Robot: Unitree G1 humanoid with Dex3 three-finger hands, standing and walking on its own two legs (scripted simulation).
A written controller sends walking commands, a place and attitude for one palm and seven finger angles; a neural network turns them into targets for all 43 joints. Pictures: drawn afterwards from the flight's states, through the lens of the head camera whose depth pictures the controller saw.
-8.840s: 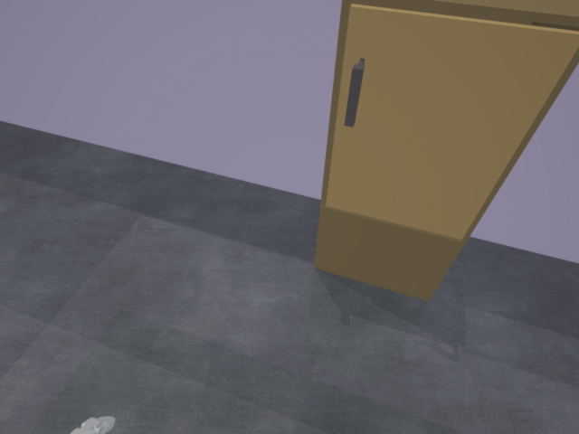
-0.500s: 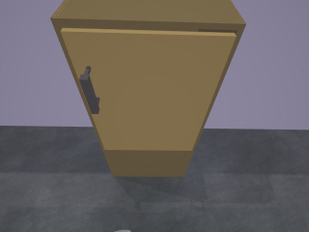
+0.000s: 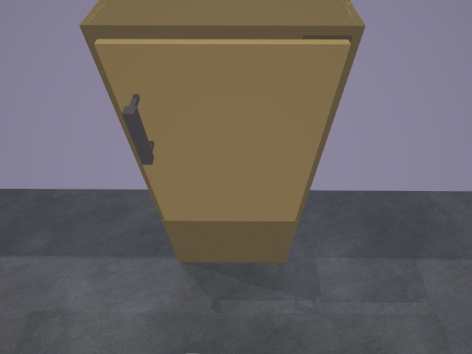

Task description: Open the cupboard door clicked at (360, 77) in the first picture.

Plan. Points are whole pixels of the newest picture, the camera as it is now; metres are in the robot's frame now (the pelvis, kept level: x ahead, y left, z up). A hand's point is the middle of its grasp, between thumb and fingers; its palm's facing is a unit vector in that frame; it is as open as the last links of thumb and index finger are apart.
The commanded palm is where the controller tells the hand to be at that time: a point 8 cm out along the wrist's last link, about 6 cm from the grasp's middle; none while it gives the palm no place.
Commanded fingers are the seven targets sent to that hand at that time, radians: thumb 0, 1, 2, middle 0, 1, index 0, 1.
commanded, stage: come to a stop and stand still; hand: left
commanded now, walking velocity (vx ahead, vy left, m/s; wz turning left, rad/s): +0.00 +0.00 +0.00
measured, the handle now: (141, 130) +0.51 +0.24 +0.07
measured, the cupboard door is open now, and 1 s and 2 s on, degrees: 0 0 0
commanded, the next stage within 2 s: look again from close up in 0.46 s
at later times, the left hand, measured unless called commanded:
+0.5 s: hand out of the picture -0.05 +0.19 -0.17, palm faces +0.03 -0.98 -0.18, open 7.4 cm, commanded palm none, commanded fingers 0.00 0.90 0.90 -0.20 -0.30 -0.20 -0.30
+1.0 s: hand out of the picture +0.00 +0.19 -0.16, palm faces +0.03 -0.98 -0.21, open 7.4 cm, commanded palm none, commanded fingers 0.00 0.90 0.90 -0.20 -0.30 -0.20 -0.30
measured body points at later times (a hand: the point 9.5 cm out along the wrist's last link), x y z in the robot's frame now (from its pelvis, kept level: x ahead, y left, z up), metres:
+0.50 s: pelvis -0.02 +0.02 +0.01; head -0.02 +0.02 +0.46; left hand -0.05 +0.24 -0.15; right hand -0.03 -0.19 -0.15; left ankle -0.01 +0.12 -0.73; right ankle -0.01 -0.11 -0.73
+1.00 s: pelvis -0.04 +0.01 +0.00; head -0.07 +0.01 +0.45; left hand +0.00 +0.24 -0.15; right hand +0.01 -0.23 -0.14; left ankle -0.01 +0.12 -0.73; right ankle -0.01 -0.11 -0.73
